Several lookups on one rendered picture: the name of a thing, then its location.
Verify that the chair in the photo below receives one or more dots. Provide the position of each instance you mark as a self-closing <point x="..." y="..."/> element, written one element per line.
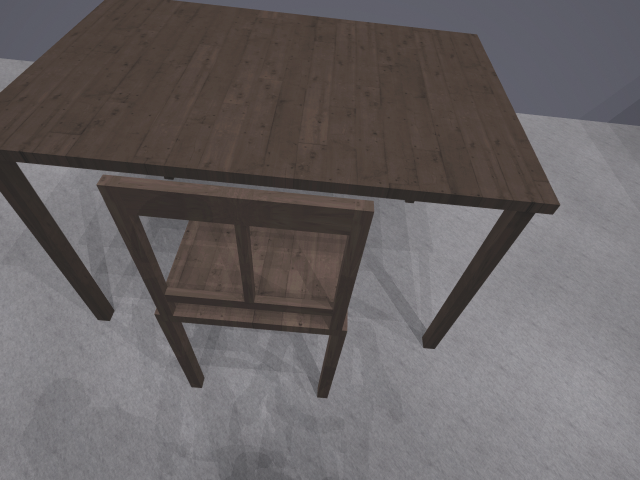
<point x="248" y="258"/>

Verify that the table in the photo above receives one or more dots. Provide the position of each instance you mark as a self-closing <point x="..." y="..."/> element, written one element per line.
<point x="216" y="93"/>

